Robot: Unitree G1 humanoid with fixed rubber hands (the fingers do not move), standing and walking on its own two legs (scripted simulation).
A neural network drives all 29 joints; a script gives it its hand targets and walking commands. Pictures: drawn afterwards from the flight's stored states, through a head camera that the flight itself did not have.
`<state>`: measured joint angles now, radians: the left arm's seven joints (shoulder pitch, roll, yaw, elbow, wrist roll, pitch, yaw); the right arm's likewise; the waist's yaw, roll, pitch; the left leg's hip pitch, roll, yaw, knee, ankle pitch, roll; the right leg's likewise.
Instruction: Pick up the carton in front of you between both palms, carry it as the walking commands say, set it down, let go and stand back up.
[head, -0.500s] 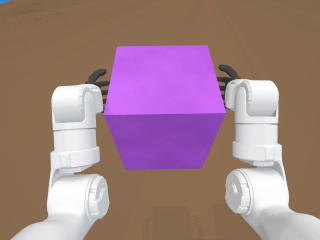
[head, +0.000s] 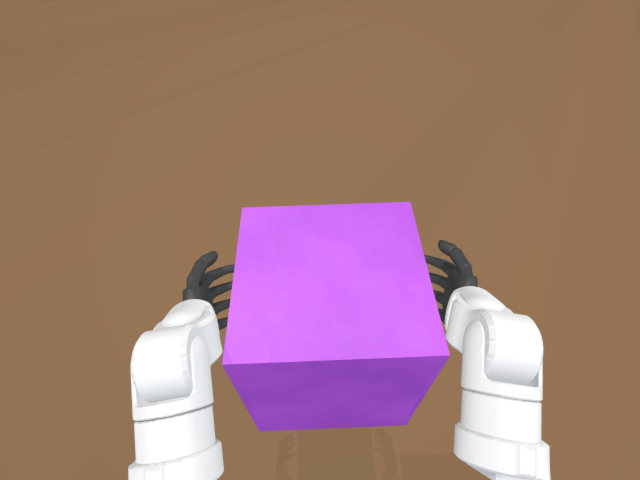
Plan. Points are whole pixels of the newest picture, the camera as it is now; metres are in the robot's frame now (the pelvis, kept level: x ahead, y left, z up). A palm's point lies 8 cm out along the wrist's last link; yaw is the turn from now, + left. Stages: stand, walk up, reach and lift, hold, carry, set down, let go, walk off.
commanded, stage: carry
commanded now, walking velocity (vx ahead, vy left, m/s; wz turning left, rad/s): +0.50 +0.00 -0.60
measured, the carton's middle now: (329, 323) +0.32 +0.02 -0.01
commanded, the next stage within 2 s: none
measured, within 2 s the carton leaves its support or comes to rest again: neither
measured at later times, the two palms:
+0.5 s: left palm (331, 144) +0.59 +0.02 +0.08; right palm (531, 182) +0.51 -0.27 +0.08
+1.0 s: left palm (432, 38) +0.89 -0.17 +0.10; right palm (592, 84) +0.74 -0.43 +0.10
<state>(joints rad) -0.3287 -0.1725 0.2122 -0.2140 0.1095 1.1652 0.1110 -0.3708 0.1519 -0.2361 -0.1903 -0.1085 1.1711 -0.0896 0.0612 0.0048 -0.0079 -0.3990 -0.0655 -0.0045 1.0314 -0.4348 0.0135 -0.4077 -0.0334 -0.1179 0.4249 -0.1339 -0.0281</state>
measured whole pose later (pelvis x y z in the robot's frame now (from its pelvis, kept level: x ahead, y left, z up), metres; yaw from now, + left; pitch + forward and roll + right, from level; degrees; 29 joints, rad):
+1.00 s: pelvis +0.60 -0.17 +0.00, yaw -31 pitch +5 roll +0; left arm -0.14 -0.13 0.09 -0.37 0.11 1.22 0.08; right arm -0.13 0.13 -0.09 -0.39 -0.12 1.20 -0.08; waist 0.01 0.01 -0.15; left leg -0.60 0.09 0.07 0.58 -0.08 -0.09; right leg -0.02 0.09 0.08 0.29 -0.34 -0.10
